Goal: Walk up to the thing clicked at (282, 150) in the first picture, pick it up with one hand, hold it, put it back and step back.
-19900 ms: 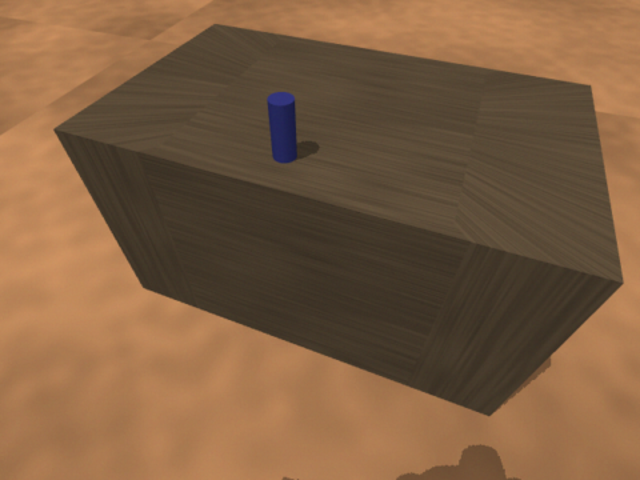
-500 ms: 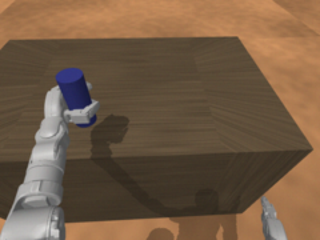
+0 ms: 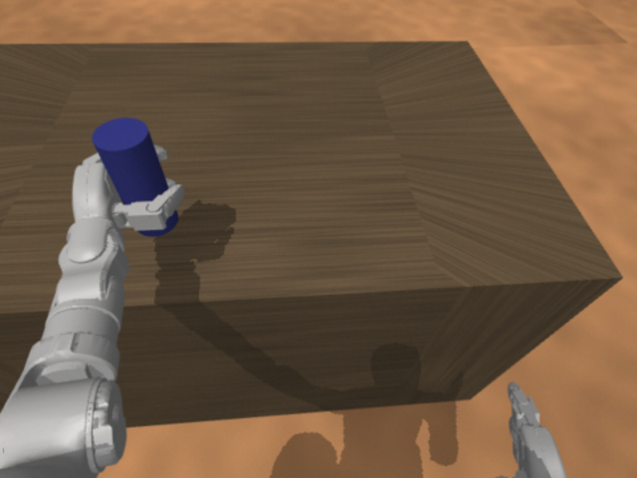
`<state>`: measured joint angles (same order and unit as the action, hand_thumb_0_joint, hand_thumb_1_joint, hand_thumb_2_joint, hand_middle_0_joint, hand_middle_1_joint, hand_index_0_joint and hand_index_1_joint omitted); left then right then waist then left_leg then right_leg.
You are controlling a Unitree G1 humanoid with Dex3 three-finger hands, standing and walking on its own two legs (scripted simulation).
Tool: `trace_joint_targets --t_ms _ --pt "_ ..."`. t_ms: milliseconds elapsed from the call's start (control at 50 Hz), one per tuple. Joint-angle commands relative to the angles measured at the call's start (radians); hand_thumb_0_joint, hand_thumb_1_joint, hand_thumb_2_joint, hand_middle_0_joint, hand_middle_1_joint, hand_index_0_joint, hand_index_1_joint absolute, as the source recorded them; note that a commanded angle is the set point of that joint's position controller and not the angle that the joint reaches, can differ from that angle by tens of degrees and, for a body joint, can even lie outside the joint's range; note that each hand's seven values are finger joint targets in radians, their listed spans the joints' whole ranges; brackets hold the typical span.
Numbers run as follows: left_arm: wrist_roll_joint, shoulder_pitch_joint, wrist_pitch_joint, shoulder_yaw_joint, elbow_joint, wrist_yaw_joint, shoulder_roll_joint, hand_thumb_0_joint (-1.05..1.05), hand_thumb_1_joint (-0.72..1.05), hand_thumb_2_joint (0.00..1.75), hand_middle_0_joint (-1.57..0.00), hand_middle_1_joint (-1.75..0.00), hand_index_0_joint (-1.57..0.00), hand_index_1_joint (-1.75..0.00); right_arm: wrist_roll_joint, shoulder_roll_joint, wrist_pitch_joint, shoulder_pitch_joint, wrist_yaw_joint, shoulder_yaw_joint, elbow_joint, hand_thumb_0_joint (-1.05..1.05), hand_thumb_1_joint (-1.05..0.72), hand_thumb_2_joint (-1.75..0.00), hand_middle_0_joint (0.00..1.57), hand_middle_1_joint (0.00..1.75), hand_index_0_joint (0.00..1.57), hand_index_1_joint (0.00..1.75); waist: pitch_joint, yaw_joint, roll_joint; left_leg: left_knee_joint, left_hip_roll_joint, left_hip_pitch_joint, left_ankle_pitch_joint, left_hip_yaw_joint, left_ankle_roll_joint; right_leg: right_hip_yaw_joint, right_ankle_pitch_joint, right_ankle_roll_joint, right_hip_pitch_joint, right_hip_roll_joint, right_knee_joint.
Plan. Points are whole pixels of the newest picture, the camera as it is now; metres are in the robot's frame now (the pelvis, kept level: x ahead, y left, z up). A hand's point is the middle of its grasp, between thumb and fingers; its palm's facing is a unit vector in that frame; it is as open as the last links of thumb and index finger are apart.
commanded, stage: crouch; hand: left
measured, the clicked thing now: (140, 182) +0.45 +0.21 +0.12
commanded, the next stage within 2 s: lower in 0.04 s
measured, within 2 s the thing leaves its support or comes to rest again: rests again in 1.00 s
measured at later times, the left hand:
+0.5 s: hand (163, 207) +0.47 +0.20 +0.06, palm faces +0.17 -0.98 -0.02, open 7.8 cm
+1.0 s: hand (171, 221) +0.48 +0.20 +0.02, palm faces +0.16 -0.99 -0.03, open 7.8 cm
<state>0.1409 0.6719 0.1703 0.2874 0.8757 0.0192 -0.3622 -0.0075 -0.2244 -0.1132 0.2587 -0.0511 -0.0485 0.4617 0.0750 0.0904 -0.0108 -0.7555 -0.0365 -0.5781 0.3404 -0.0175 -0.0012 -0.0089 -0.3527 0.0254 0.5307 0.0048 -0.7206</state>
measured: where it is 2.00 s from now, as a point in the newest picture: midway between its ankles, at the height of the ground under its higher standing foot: outside the picture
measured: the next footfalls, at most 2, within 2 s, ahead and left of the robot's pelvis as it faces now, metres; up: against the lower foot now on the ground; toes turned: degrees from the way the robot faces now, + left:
none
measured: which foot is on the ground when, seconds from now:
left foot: down 0.00-1.00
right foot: down 0.00-1.00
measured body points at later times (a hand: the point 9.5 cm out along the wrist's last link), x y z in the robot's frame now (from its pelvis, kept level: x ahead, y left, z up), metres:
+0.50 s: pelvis -0.01 +0.00 -0.02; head +0.07 +0.02 +0.42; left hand +0.45 +0.25 +0.06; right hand +0.15 -0.26 -0.06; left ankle +0.02 +0.12 -0.71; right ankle +0.00 -0.14 -0.71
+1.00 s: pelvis +0.00 +0.00 -0.04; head +0.10 +0.03 +0.40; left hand +0.46 +0.25 +0.02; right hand +0.15 -0.25 -0.06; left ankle +0.02 +0.12 -0.71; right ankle +0.00 -0.14 -0.71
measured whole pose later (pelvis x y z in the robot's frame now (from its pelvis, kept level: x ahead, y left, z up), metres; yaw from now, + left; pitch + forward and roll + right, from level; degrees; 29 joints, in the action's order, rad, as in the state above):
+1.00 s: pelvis +0.00 +0.00 -0.04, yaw +0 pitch +18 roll -3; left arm 0.09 0.72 0.35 0.35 1.03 0.05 -0.42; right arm 0.03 -0.23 -0.03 0.36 0.01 -0.02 0.13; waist 0.11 0.16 0.00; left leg -1.00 -0.05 -0.88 0.44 0.00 0.00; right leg 0.01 -0.44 0.02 0.82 -0.01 -0.94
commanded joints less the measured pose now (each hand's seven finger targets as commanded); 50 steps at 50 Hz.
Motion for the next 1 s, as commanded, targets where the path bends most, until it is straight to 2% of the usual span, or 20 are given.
trace_joint_targets --t_ms 0,100,180,220,240,300,360,400,460,540,560,620,640,740,780,820,880,900,940,980 --pt "0.02 0.571 0.118 0.053 -0.279 0.002 -0.263 0.0 0.37 1.31 -1.36 -1.43 -1.36 -1.44 0.001 -0.152 -0.043 -0.03 -0.006 -0.069 -0.183 0.0 0.53 -0.06 0.05 0.05 0.05 0.05 0.449 0.012 -0.071 0.045 0.001 0.305 -0.324 0.029 -0.016 0.035 0.298 -0.036 -0.042 -0.022 0.055" --pt "0.017 0.611 0.132 0.06 -0.29 0.003 -0.281 0.0 0.38 1.31 -1.35 -1.42 -1.35 -1.43 0.006 -0.153 -0.035 -0.018 -0.002 -0.07 -0.226 0.0 0.53 -0.06 0.05 0.05 0.05 0.05 0.497 0.02 -0.092 0.015 -0.003 0.31 -0.359 0.031 -0.014 0.035 0.314 -0.037 -0.029 -0.024 0.035" --pt "0.005 0.573 0.135 0.078 -0.172 0.001 -0.283 0.0 0.35 1.27 -1.34 -1.42 -1.34 -1.42 0.01 -0.127 -0.021 -0.012 0.004 -0.05 -0.206 0.0 0.52 -0.06 0.05 0.05 0.05 0.05 0.407 0.013 -0.059 0.017 0.006 0.196 -0.266 0.023 -0.021 0.029 0.268 -0.035 -0.012 -0.022 0.03" --pt "0.004 0.583 0.148 0.082 -0.176 0.001 -0.289 0.0 0.4 1.26 -1.33 -1.39 -1.33 -1.4 0.013 -0.155 -0.024 -0.021 0.004 -0.077 -0.241 0.0 0.53 -0.06 0.05 0.05 0.05 0.05 0.431 0.027 -0.054 0.002 0.008 0.194 -0.249 0.02 -0.025 0.026 0.261 -0.033 0.006 -0.021 0.025" --pt "0.001 0.58 0.156 0.082 -0.175 0.003 -0.287 0.0 0.4 1.26 -1.32 -1.39 -1.33 -1.4 0.014 -0.129 -0.019 -0.005 0.008 -0.052 -0.232 0.0 0.53 -0.05 0.05 0.05 0.05 0.05 0.45 0.021 -0.059 -0.009 0.01 0.187 -0.259 0.018 -0.027 0.024 0.277 -0.03 -0.006 -0.019 0.018" --pt "-0.008 0.591 0.174 0.078 -0.153 0.015 -0.291 0.0 0.37 1.25 -1.3 -1.38 -1.31 -1.38 0.017 -0.152 -0.017 -0.012 0.01 -0.075 -0.279 0.0 0.53 -0.06 0.05 0.05 0.05 0.05 0.499 0.043 -0.063 -0.041 0.009 0.194 -0.305 0.019 -0.031 0.021 0.322 -0.028 0.003 -0.019 -0.004" --pt "-0.01 0.615 0.197 0.085 -0.164 0.024 -0.308 0.0 0.41 1.26 -1.29 -1.38 -1.3 -1.38 0.019 -0.115 -0.011 0.014 0.018 -0.034 -0.273 0.0 0.52 -0.06 0.05 0.05 0.05 0.05 0.499 0.031 -0.088 -0.05 0.008 0.168 -0.296 0.023 -0.027 0.024 0.305 -0.033 0.019 -0.022 -0.023" --pt "-0.006 0.64 0.213 0.1 -0.2 0.023 -0.341 0.0 0.39 1.26 -1.31 -1.39 -1.32 -1.4 0.019 -0.16 -0.015 -0.006 0.018 -0.074 -0.33 0.0 0.52 -0.06 0.05 0.05 0.05 0.05 0.539 0.038 -0.124 -0.056 0.004 0.2 -0.293 0.029 -0.019 0.029 0.281 -0.039 0.037 -0.024 -0.031" --pt "-0.015 0.617 0.224 0.091 -0.169 0.021 -0.318 0.0 0.39 1.26 -1.3 -1.38 -1.31 -1.39 0.025 -0.14 -0.005 0.04 0.026 -0.059 -0.328 0.0 0.52 -0.06 0.05 0.05 0.05 0.05 0.519 0.047 -0.138 -0.067 -0.004 0.194 -0.305 0.041 -0.011 0.038 0.26 -0.045 0.086 -0.029 -0.048" --pt "-0.019 0.654 0.241 0.109 -0.222 0.023 -0.358 0.0 0.39 1.26 -1.31 -1.38 -1.31 -1.39 0.028 -0.138 -0.003 0.057 0.029 -0.056 -0.362 0.0 0.52 -0.06 0.05 0.05 0.05 0.05 0.568 0.055 -0.155 -0.094 0.0 0.168 -0.306 0.036 -0.017 0.03 0.291 -0.039 0.066 -0.025 -0.068" --pt "-0.011 0.619 0.235 0.088 -0.158 0.027 -0.304 0.0 0.34 1.24 -1.29 -1.37 -1.3 -1.38 0.025 -0.142 -0.007 0.025 0.03 -0.052 -0.424 0.0 0.51 -0.06 0.05 0.05 0.05 0.05 0.561 0.06 -0.115 -0.094 0.001 0.169 -0.285 0.034 -0.02 0.03 0.276 -0.038 0.067 -0.027 -0.067" --pt "-0.023 0.604 0.243 0.107 -0.146 0.021 -0.338 0.0 0.37 1.24 -1.29 -1.36 -1.29 -1.37 0.032 -0.152 0.003 0.063 0.032 -0.064 -0.379 0.0 0.52 -0.06 0.05 0.05 0.05 0.05 0.523 0.057 -0.143 -0.1 -0.003 0.15 -0.276 0.042 -0.015 0.037 0.245 -0.043 0.126 -0.03 -0.076" --pt "-0.023 0.594 0.243 0.086 -0.128 0.024 -0.303 0.0 0.36 1.25 -1.28 -1.37 -1.29 -1.38 0.03 -0.153 -0.002 0.033 0.033 -0.063 -0.436 0.0 0.52 -0.06 0.05 0.05 0.05 0.05 0.524 0.064 -0.121 -0.103 0.001 0.141 -0.244 0.037 -0.018 0.034 0.232 -0.04 0.117 -0.03 -0.072" --pt "-0.028 0.573 0.257 0.079 -0.107 0.032 -0.291 0.0 0.4 1.26 -1.29 -1.37 -1.29 -1.38 0.036 -0.155 0.008 0.074 0.041 -0.063 -0.445 0.0 0.53 -0.06 0.05 0.05 0.05 0.05 0.532 0.072 -0.146 -0.117 -0.01 0.151 -0.291 0.053 -0.007 0.047 0.239 -0.048 0.154 -0.038 -0.1" --pt "-0.031 0.606 0.27 0.108 -0.181 0.028 -0.343 0.0 0.42 1.27 -1.31 -1.39 -1.32 -1.4 0.036 -0.145 0.012 0.081 0.044 -0.052 -0.451 0.0 0.52 -0.06 0.05 0.05 0.05 0.05 0.567 0.055 -0.166 -0.128 -0.009 0.155 -0.314 0.053 -0.006 0.046 0.251 -0.048 0.145 -0.036 -0.113" --pt "-0.022 0.574 0.272 0.098 -0.133 0.034 -0.313 0.0 0.41 1.29 -1.3 -1.4 -1.31 -1.4 0.035 -0.152 0.016 0.071 0.045 -0.057 -0.503 0.0 0.52 -0.06 0.05 0.05 0.05 0.05 0.572 0.069 -0.128 -0.138 -0.006 0.125 -0.317 0.05 -0.012 0.043 0.278 -0.043 0.113 -0.036 -0.119" --pt "-0.025 0.593 0.284 0.119 -0.171 0.03 -0.347 0.0 0.39 1.28 -1.29 -1.39 -1.29 -1.4 0.036 -0.158 0.026 0.102 0.047 -0.064 -0.489 0.0 0.52 -0.06 0.05 0.05 0.05 0.05 0.563 0.06 -0.159 -0.146 -0.001 0.115 -0.306 0.046 -0.013 0.037 0.266 -0.044 0.138 -0.035 -0.13" --pt "-0.025 0.566 0.284 0.098 -0.136 0.032 -0.303 0.0 0.39 1.28 -1.29 -1.38 -1.29 -1.39 0.039 -0.16 0.027 0.092 0.049 -0.065 -0.521 0.0 0.52 -0.06 0.05 0.05 0.05 0.05 0.582 0.071 -0.151 -0.148 -0.007 0.133 -0.321 0.054 -0.008 0.045 0.262 -0.046 0.15 -0.039 -0.135" --pt "-0.028 0.565 0.287 0.114 -0.158 0.029 -0.335 0.0 0.41 1.29 -1.29 -1.38 -1.3 -1.39 0.038 -0.158 0.032 0.12 0.049 -0.064 -0.509 0.0 0.52 -0.06 0.05 0.05 0.05 0.05 0.577 0.062 -0.139 -0.156 -0.003 0.121 -0.317 0.049 -0.013 0.04 0.276 -0.042 0.137 -0.036 -0.137" --pt "-0.023 0.548 0.289 0.099 -0.143 0.033 -0.304 0.0 0.4 1.29 -1.29 -1.38 -1.29 -1.4 0.035 -0.158 0.032 0.11 0.051 -0.059 -0.55 0.0 0.52 -0.06 0.05 0.05 0.05 0.05 0.58 0.074 -0.127 -0.164 -0.001 0.104 -0.32 0.046 -0.016 0.036 0.288 -0.041 0.132 -0.034 -0.143"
